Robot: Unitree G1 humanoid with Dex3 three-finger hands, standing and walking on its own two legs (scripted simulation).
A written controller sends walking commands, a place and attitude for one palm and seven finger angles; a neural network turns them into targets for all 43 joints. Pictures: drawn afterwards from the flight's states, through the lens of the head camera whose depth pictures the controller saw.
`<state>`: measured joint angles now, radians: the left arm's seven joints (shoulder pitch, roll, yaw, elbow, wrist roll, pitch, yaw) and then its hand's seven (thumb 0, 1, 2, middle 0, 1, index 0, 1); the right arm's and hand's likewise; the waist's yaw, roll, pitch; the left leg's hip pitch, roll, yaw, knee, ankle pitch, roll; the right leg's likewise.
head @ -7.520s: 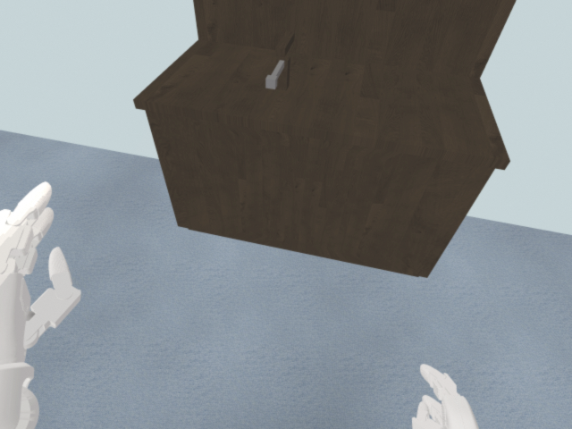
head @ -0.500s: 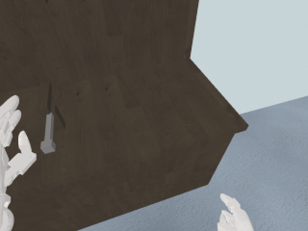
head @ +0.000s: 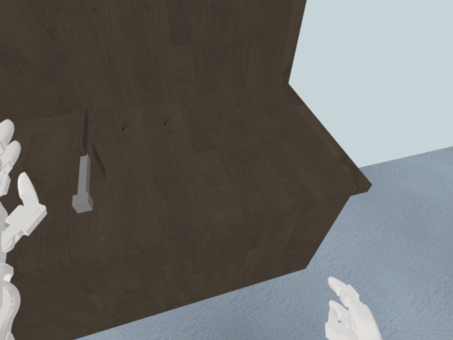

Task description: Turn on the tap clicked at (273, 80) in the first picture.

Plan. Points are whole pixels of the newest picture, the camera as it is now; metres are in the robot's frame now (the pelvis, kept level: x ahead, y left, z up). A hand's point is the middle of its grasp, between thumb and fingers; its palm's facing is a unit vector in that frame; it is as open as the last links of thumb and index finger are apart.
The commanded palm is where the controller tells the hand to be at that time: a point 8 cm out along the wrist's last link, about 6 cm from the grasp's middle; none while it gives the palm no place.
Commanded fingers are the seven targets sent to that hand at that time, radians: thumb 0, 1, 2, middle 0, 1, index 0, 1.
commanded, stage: come to a stop and stand still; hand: left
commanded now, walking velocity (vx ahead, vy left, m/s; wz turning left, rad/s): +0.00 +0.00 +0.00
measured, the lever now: (82, 202) +0.33 +0.32 +0.02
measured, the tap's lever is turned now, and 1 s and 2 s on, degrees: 0 0 0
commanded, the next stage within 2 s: look again from close up in 0.20 s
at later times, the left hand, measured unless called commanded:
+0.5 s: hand (61, 215) +0.23 +0.26 +0.15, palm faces +0.37 -0.87 -0.34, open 7.4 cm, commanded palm +0.17 +0.29 +0.18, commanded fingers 0.00 0.90 0.90 -0.20 -0.30 -0.20 -0.30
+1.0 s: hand (72, 227) +0.22 +0.24 +0.14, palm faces +0.28 -0.88 -0.39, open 7.4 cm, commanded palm +0.17 +0.30 +0.18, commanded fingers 0.00 0.90 0.90 -0.20 -0.30 -0.20 -0.30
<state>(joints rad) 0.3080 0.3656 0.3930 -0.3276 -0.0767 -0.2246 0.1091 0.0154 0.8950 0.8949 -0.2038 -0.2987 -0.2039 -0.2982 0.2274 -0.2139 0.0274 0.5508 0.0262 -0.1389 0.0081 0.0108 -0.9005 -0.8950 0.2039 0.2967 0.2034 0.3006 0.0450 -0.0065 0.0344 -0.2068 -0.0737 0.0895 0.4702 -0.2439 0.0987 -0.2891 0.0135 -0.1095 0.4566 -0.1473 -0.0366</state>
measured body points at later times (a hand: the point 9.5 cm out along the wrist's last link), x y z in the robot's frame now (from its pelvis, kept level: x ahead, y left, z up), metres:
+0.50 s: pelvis +0.02 +0.01 +0.00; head +0.02 +0.03 +0.45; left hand +0.20 +0.30 +0.17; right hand +0.20 -0.21 -0.06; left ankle +0.01 +0.05 -0.74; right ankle +0.07 -0.08 -0.74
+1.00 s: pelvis +0.02 +0.01 +0.00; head +0.03 +0.02 +0.45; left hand +0.20 +0.29 +0.16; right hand +0.18 -0.21 -0.08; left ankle +0.01 +0.05 -0.74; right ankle +0.07 -0.08 -0.74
